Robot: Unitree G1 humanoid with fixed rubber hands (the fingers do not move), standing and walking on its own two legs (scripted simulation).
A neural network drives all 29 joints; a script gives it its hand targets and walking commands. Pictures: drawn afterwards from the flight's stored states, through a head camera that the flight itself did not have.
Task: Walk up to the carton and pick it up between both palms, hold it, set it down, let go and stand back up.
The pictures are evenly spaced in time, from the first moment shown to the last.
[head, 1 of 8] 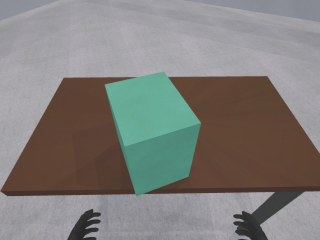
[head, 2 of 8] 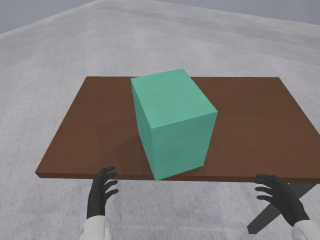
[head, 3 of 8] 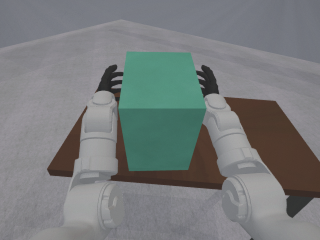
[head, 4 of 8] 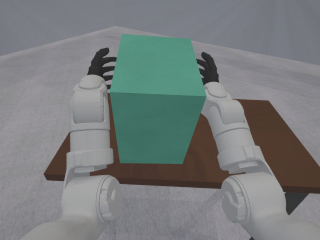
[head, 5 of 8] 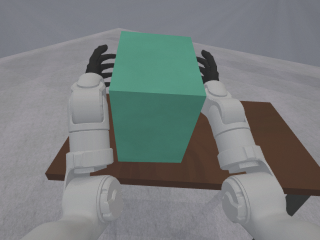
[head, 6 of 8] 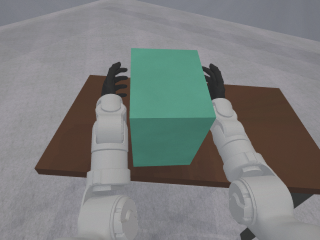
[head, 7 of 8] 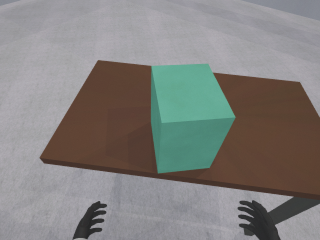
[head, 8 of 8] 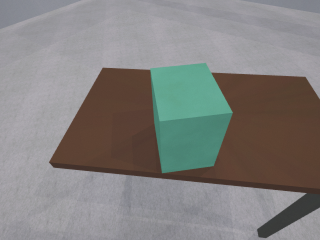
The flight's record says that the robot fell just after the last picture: no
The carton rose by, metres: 0.19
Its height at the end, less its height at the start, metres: +0.00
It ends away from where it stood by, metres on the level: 0.02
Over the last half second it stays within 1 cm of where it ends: yes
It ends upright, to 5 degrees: yes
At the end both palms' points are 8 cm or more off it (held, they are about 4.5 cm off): yes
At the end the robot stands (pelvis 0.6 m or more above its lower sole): yes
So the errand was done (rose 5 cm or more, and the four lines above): yes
